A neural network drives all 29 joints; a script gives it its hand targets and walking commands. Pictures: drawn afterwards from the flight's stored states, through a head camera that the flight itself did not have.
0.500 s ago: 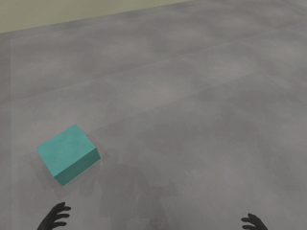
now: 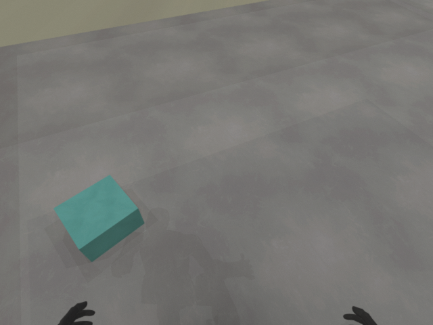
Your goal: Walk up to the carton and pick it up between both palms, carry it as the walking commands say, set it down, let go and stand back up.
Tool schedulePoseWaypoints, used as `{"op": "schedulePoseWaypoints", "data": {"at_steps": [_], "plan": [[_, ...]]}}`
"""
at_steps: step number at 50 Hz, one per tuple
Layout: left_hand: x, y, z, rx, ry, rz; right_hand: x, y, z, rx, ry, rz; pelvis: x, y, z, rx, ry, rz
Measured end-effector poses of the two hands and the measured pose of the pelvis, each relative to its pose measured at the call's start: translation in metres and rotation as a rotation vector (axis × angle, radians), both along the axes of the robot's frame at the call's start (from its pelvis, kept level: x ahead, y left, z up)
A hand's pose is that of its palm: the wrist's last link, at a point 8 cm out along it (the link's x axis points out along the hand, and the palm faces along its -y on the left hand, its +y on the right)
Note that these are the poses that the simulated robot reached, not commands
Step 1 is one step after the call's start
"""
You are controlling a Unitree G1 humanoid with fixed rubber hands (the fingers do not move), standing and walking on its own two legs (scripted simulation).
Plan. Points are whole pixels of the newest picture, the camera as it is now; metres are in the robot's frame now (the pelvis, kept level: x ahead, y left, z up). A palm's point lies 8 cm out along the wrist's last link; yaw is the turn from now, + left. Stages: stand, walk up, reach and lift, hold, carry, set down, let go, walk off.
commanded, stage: stand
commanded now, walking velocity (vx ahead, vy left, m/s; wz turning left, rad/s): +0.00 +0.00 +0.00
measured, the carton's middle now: (101, 216) +0.65 +0.57 -0.68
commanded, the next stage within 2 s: walk up in 0.04 s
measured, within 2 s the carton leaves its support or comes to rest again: neither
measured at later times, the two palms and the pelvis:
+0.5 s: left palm out of the picture +0.05 +0.39 -0.09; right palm out of the picture +0.15 -0.28 -0.10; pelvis +0.02 +0.03 -0.01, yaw +12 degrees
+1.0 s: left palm out of the picture -0.02 +0.46 -0.08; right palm (256, 217) +0.38 -0.09 -0.11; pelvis +0.11 +0.13 -0.02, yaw +28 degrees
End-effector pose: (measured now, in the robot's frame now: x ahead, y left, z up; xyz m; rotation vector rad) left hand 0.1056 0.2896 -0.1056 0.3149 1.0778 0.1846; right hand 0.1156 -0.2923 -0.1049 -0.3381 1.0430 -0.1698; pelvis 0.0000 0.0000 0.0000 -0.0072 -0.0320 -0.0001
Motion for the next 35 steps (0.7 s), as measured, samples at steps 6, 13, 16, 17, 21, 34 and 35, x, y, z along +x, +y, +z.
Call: {"op": "schedulePoseWaypoints", "data": {"at_steps": [6,13,16,17,21,34,35], "plan": [[-0.001,0.0,0.004,-0.006,0.012,0.001,-0.005,0.001,0.003,0.004,0.019,-0.013,0.0,0.002,0.006,0.001,-0.007,-0.003],[0.0,0.002,0.007,-0.016,0.023,0.005,-0.012,0.004,0.007,0.005,0.048,-0.012,0.0,0.004,0.012,0.001,-0.008,-0.005],[0.001,0.008,0.011,-0.006,-0.024,0.034,-0.013,0.002,0.007,0.016,0.068,0.019,0.0,0.005,0.01,-0.016,0.001,0.041],[-0.001,0.014,0.012,0.007,-0.048,0.048,-0.011,0.001,0.007,0.015,0.079,0.035,0.001,0.006,0.008,-0.026,0.002,0.062],[-0.026,0.051,0.015,0.08,-0.075,0.117,0.005,0.0,0.007,-0.006,0.113,0.098,0.005,0.016,0.002,-0.05,-0.006,0.14],[-0.049,0.117,0.017,0.138,-0.039,0.244,0.068,0.038,-0.002,-0.039,0.114,0.22,0.045,0.056,-0.012,0.032,-0.007,0.279],[-0.049,0.115,0.018,0.14,-0.045,0.248,0.076,0.042,-0.005,-0.033,0.112,0.232,0.05,0.057,-0.013,0.023,-0.007,0.29]]}}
